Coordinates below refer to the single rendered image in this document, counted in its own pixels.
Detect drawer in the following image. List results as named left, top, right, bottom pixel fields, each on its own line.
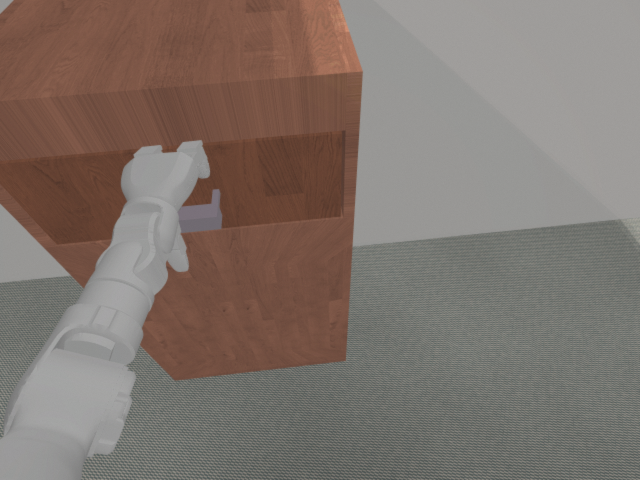
left=0, top=131, right=342, bottom=245

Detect cabinet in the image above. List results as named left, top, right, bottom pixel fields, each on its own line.
left=0, top=0, right=363, bottom=381

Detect robot left forearm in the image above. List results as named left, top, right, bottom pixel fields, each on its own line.
left=3, top=196, right=179, bottom=436

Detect left robot hand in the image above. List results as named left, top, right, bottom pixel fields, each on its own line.
left=121, top=140, right=210, bottom=272

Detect robot left upper arm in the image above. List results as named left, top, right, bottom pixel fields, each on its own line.
left=0, top=348, right=136, bottom=480

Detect handle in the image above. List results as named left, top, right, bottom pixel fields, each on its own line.
left=177, top=189, right=222, bottom=233

